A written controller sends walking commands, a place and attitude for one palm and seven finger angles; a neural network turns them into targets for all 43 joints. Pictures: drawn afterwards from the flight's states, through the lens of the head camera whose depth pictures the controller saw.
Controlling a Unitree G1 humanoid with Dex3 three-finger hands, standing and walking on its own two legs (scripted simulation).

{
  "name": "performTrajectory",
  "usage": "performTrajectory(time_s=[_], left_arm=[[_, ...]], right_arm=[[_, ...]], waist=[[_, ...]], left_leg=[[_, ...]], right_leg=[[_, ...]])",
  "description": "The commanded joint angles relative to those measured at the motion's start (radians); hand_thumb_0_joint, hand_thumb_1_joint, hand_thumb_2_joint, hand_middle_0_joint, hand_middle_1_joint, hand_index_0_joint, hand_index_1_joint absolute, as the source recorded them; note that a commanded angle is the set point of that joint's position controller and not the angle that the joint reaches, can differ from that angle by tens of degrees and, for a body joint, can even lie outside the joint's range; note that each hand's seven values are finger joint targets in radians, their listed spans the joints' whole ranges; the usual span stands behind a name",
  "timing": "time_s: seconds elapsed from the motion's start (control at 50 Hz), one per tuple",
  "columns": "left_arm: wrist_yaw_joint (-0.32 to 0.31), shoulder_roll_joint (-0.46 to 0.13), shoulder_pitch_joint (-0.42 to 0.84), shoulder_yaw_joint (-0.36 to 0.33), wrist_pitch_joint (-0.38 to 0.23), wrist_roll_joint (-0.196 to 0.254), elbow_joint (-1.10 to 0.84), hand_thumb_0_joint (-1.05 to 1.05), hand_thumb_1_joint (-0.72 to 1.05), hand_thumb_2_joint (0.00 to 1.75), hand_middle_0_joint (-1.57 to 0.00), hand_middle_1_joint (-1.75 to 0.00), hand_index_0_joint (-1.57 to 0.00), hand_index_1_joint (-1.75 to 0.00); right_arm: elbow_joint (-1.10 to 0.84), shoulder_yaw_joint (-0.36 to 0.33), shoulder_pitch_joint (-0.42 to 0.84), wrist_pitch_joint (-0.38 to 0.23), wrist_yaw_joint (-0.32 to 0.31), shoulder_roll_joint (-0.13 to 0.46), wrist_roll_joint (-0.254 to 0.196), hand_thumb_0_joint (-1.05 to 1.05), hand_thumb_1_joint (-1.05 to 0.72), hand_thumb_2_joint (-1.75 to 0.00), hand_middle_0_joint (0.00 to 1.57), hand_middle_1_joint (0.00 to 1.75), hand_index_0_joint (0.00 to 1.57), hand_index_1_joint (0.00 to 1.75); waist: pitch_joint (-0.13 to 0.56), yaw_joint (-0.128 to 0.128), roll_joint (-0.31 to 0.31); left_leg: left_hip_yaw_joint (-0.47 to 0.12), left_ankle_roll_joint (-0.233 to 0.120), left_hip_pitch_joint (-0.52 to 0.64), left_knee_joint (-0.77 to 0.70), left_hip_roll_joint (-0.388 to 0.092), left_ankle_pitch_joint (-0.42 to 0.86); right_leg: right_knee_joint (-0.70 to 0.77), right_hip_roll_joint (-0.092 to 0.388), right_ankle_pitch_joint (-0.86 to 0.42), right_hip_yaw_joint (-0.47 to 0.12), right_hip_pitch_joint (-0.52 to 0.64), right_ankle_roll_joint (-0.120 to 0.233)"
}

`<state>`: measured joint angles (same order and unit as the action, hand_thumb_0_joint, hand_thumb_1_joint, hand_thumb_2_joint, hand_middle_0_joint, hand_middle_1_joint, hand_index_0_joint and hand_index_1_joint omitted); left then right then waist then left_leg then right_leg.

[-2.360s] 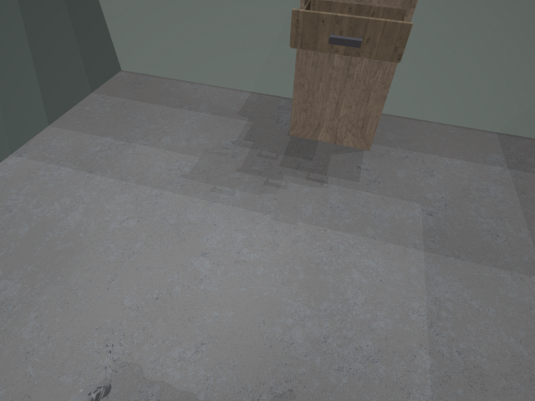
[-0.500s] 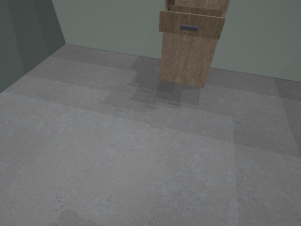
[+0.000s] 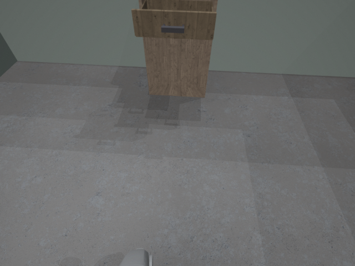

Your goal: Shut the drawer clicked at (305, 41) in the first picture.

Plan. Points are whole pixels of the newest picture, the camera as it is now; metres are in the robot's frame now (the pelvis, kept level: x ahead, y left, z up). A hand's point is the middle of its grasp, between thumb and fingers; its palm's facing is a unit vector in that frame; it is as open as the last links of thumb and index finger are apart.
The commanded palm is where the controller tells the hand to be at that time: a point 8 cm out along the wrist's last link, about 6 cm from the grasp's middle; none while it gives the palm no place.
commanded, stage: walk to a spot facing it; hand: left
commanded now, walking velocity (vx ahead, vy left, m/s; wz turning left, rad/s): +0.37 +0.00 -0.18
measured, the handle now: (173, 27) +1.27 +0.12 -0.03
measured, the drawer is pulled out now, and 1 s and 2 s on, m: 0.30 0.30 0.30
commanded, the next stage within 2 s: turn to face it in 1.34 s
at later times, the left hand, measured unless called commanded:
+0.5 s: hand (100, 212) +0.29 +0.26 -0.18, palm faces -0.08 -0.98 -0.17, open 7.4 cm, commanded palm none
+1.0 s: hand (154, 143) +0.56 +0.13 -0.17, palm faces -0.21 -0.96 -0.21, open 7.1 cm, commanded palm none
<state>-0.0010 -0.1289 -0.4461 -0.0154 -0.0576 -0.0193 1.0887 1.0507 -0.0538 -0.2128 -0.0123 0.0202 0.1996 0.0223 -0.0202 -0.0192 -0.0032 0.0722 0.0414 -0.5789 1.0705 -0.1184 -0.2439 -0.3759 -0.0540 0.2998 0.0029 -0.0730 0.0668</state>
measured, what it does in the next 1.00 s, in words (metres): walks ahead, turning right: left foot, then right foot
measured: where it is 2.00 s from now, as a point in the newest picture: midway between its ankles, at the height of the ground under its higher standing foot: (191, 188)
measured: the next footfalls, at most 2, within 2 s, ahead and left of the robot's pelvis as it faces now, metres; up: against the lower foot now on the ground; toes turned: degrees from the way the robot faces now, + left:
left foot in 0.22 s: +0.27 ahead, +0.15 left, +0.00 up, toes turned +5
right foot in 0.82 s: +0.46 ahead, -0.12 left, +0.00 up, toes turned -24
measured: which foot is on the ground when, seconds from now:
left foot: up 0.00-0.20, down 0.22-0.84, up 0.86-1.00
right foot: down 0.00-0.24, up 0.26-0.80, down 0.82-1.00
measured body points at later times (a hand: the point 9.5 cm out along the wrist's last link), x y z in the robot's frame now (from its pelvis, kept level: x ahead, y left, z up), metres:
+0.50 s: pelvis +0.22 +0.08 +0.00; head +0.22 +0.10 +0.45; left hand +0.29 +0.31 -0.16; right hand +0.19 -0.17 -0.14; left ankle +0.23 +0.15 -0.74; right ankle +0.22 -0.07 -0.65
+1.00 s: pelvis +0.42 -0.02 -0.01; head +0.43 -0.03 +0.44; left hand +0.57 +0.18 -0.15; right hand +0.32 -0.21 -0.17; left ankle +0.42 +0.12 -0.65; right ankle +0.43 -0.11 -0.74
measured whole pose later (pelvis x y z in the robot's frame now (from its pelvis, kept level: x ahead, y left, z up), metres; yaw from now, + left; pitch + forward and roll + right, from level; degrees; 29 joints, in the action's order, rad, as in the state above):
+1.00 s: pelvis +0.42 -0.02 -0.01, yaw -15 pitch -2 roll -1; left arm -0.02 -0.17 -0.18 -0.07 -0.08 -0.01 1.02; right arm 1.13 -0.05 -0.37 -0.02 0.00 0.12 0.02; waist -0.05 0.04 -0.02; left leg 0.08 0.02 -0.47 1.22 -0.16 -0.34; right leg -0.50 0.00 0.24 0.17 -0.23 0.07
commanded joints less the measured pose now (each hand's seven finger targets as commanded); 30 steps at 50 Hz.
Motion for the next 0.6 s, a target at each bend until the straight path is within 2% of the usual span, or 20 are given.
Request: performTrajectory(time_s=[0.0, 0.04, 0.08, 0.12, 0.14, 0.16, 0.18, 0.2, 0.22, 0.24, 0.26, 0.28, 0.3, 0.32, 0.36, 0.4, 0.44, 0.48, 0.52, 0.58], left_arm=[[-0.023, -0.156, -0.084, -0.037, -0.032, -0.002, -0.007, 0.0, 0.9, 0.9, -0.2, -0.3, -0.2, -0.3], [-0.028, -0.159, -0.082, -0.038, -0.031, -0.004, -0.003, 0.0, 0.9, 0.9, -0.2, -0.3, -0.2, -0.3], [-0.031, -0.158, -0.078, -0.039, -0.028, -0.005, 0.003, 0.0, 0.9, 0.9, -0.2, -0.3, -0.2, -0.3], [-0.031, -0.177, -0.064, -0.047, -0.025, -0.009, 0.006, 0.0, 0.9, 0.9, -0.2, -0.3, -0.2, -0.3], [-0.032, -0.181, -0.053, -0.052, -0.025, -0.008, 0.003, 0.0, 0.9, 0.9, -0.2, -0.3, -0.2, -0.3], [-0.031, -0.192, -0.033, -0.055, -0.026, -0.004, 0.0, 0.0, 0.9, 0.9, -0.2, -0.3, -0.2, -0.3], [-0.03, -0.182, -0.032, -0.059, -0.026, 0.001, -0.001, 0.0, 0.9, 0.9, -0.2, -0.3, -0.2, -0.3], [-0.021, -0.138, -0.085, -0.06, -0.023, 0.011, -0.01, 0.0, 0.9, 0.9, -0.2, -0.3, -0.2, -0.3], [-0.01, -0.088, -0.124, -0.046, -0.02, 0.016, -0.027, 0.0, 0.9, 0.9, -0.2, -0.3, -0.2, -0.3], [-0.014, -0.111, -0.058, -0.049, -0.019, 0.008, -0.049, 0.0, 0.9, 0.9, -0.2, -0.3, -0.2, -0.3], [-0.013, -0.108, 0.001, -0.051, -0.013, 0.002, -0.048, 0.0, 0.9, 0.9, -0.2, -0.3, -0.2, -0.3], [-0.003, -0.098, 0.057, -0.053, -0.007, -0.003, -0.053, 0.0, 0.9, 0.9, -0.2, -0.3, -0.2, -0.3], [0.006, -0.086, 0.065, -0.057, 0.004, -0.01, -0.052, 0.0, 0.9, 0.9, -0.2, -0.3, -0.2, -0.3], [0.012, -0.076, 0.053, -0.053, 0.015, -0.014, -0.046, 0.0, 0.9, 0.9, -0.2, -0.3, -0.2, -0.3], [0.014, -0.048, 0.024, -0.055, 0.04, -0.017, -0.046, 0.0, 0.9, 0.9, -0.2, -0.3, -0.2, -0.3], [0.018, -0.045, 0.032, -0.059, 0.057, -0.019, -0.062, 0.0, 0.9, 0.9, -0.2, -0.3, -0.2, -0.3], [0.024, -0.056, 0.079, -0.063, 0.061, -0.02, -0.081, 0.0, 0.9, 0.9, -0.2, -0.3, -0.2, -0.3], [0.028, -0.068, 0.146, -0.065, 0.063, -0.019, -0.102, 0.0, 0.9, 0.9, -0.2, -0.3, -0.2, -0.3], [0.032, -0.073, 0.225, -0.061, 0.06, -0.019, -0.125, 0.0, 0.9, 0.9, -0.2, -0.3, -0.2, -0.3], [0.035, -0.063, 0.329, -0.05, 0.054, -0.017, -0.152, 0.0, 0.9, 0.9, -0.2, -0.3, -0.2, -0.3]], right_arm=[[-0.103, -0.006, 0.101, -0.025, 0.006, 0.036, -0.002, 0.0, -0.9, -0.9, 0.2, 0.3, 0.2, 0.3], [-0.125, -0.003, 0.145, -0.032, 0.011, 0.026, -0.005, 0.0, -0.9, -0.9, 0.2, 0.3, 0.2, 0.3], [-0.14, 0.0, 0.181, -0.04, 0.014, 0.016, -0.008, 0.0, -0.9, -0.9, 0.2, 0.3, 0.2, 0.3], [-0.139, -0.004, 0.166, -0.047, 0.012, 0.022, -0.01, 0.0, -0.9, -0.9, 0.2, 0.3, 0.2, 0.3], [-0.127, -0.008, 0.12, -0.052, 0.006, 0.031, -0.008, 0.0, -0.9, -0.9, 0.2, 0.3, 0.2, 0.3], [-0.091, -0.014, 0.004, -0.057, -0.003, 0.049, -0.004, 0.0, -0.9, -0.9, 0.2, 0.3, 0.2, 0.3], [-0.043, -0.024, -0.149, -0.062, -0.014, 0.089, 0.002, 0.0, -0.9, -0.9, 0.2, 0.3, 0.2, 0.3], [-0.01, -0.047, -0.283, -0.064, -0.026, 0.188, 0.014, 0.0, -0.9, -0.9, 0.2, 0.3, 0.2, 0.3], [0.0, -0.063, -0.355, -0.062, -0.029, 0.276, 0.012, 0.0, -0.9, -0.9, 0.2, 0.3, 0.2, 0.3], [-0.014, -0.051, -0.288, -0.05, -0.033, 0.237, 0.003, 0.0, -0.9, -0.9, 0.2, 0.3, 0.2, 0.3], [-0.022, -0.039, -0.203, -0.053, -0.035, 0.167, 0.001, 0.0, -0.9, -0.9, 0.2, 0.3, 0.2, 0.3], [-0.04, -0.023, -0.14, -0.06, -0.035, 0.106, 0.0, 0.0, -0.9, -0.9, 0.2, 0.3, 0.2, 0.3], [-0.043, -0.008, -0.116, -0.067, -0.035, 0.064, 0.002, 0.0, -0.9, -0.9, 0.2, 0.3, 0.2, 0.3], [-0.027, -0.001, -0.115, -0.077, -0.037, 0.033, 0.001, 0.0, -0.9, -0.9, 0.2, 0.3, 0.2, 0.3], [-0.018, 0.001, -0.12, -0.085, -0.041, 0.026, -0.001, 0.0, -0.9, -0.9, 0.2, 0.3, 0.2, 0.3], [-0.027, -0.009, -0.111, -0.087, -0.041, 0.03, 0.0, 0.0, -0.9, -0.9, 0.2, 0.3, 0.2, 0.3], [-0.017, -0.01, -0.135, -0.091, -0.042, 0.042, -0.003, 0.0, -0.9, -0.9, 0.2, 0.3, 0.2, 0.3], [-0.003, -0.011, -0.171, -0.091, -0.042, 0.053, -0.005, 0.0, -0.9, -0.9, 0.2, 0.3, 0.2, 0.3], [0.016, -0.012, -0.216, -0.091, -0.043, 0.053, -0.004, 0.0, -0.9, -0.9, 0.2, 0.3, 0.2, 0.3], [0.046, -0.01, -0.285, -0.087, -0.043, 0.06, -0.001, 0.0, -0.9, -0.9, 0.2, 0.3, 0.2, 0.3]], waist=[[-0.097, -0.007, 0.101], [-0.111, -0.015, 0.114], [-0.124, -0.025, 0.118], [-0.113, -0.014, 0.131], [-0.089, 0.011, 0.119], [-0.033, 0.064, 0.11], [0.051, 0.119, 0.062], [0.197, 0.151, -0.139], [0.248, 0.132, -0.37], [0.171, 0.116, -0.232], [0.075, 0.09, -0.175], [-0.031, 0.068, -0.113], [-0.079, 0.042, -0.085], [-0.087, 0.02, -0.07], [-0.064, -0.009, -0.08], [-0.07, -0.019, -0.089], [-0.078, -0.015, -0.077], [-0.09, 0.001, -0.074], [-0.099, 0.025, -0.056], [-0.114, 0.063, -0.07]], left_leg=[[0.007, 0.005, -0.122, -0.107, -0.01, 0.087], [0.015, -0.002, -0.096, -0.209, -0.008, 0.097], [0.024, -0.017, -0.016, -0.309, 0.007, 0.101], [0.04, -0.035, 0.075, -0.38, 0.032, 0.063], [0.05, -0.046, 0.162, -0.425, 0.054, 0.058], [0.067, -0.056, 0.297, -0.487, 0.085, 0.091], [0.029, -0.068, 0.501, -0.532, 0.069, 0.122], [-0.198, -0.118, 0.747, -0.565, -0.116, 0.098], [-0.55, -0.195, 0.832, -0.732, -0.348, 0.051], [-0.604, -0.228, 0.723, -0.824, -0.377, -0.085], [-0.506, -0.194, 0.584, -0.867, -0.335, -0.19], [-0.414, -0.179, 0.447, -0.884, -0.298, -0.184], [-0.316, -0.157, 0.357, -0.894, -0.26, -0.141], [-0.235, -0.141, 0.307, -0.892, -0.232, -0.082], [-0.126, -0.146, 0.276, -0.903, -0.205, -0.03], [-0.063, -0.159, 0.274, -0.933, -0.196, -0.053], [-0.039, -0.165, 0.333, -0.947, -0.192, -0.004], [-0.02, -0.173, 0.404, -0.948, -0.198, 0.027], [-0.003, -0.177, 0.475, -0.941, -0.201, 0.086], [0.052, -0.172, 0.56, -0.911, -0.199, 0.223]], right_leg=[[0.177, 0.251, -0.364, -0.193, 0.014, 0.113], [0.17, 0.248, -0.399, -0.175, 0.024, 0.108], [0.163, 0.251, -0.436, -0.169, 0.001, 0.095], [0.118, 0.256, -0.501, -0.164, 0.01, 0.088], [0.051, 0.251, -0.598, -0.153, 0.003, 0.081], [-0.066, 0.222, -0.677, -0.116, -0.006, 0.063], [-0.263, 0.185, -0.646, -0.1, -0.069, 0.038], [-0.527, 0.09, -0.333, -0.029, -0.231, 0.003], [-0.853, -0.017, 0.252, 0.012, -0.427, -0.022], [-0.958, 0.037, 0.238, -0.061, -0.489, -0.006], [-1.0, 0.085, 0.14, -0.063, -0.519, -0.012], [-0.99, 0.126, 0.059, -0.054, -0.533, -0.017], [-0.96, 0.146, 0.017, -0.053, -0.499, -0.023], [-0.928, 0.156, -0.004, -0.044, -0.459, -0.029], [-0.885, 0.16, -0.036, -0.033, -0.448, -0.042], [-0.849, 0.173, -0.088, -0.022, -0.485, -0.056], [-0.81, 0.184, -0.148, -0.023, -0.555, -0.07], [-0.733, 0.195, -0.175, -0.013, -0.611, -0.082], [-0.626, 0.198, -0.189, 0.013, -0.637, -0.087], [-0.463, 0.189, -0.181, 0.071, -0.625, -0.083]])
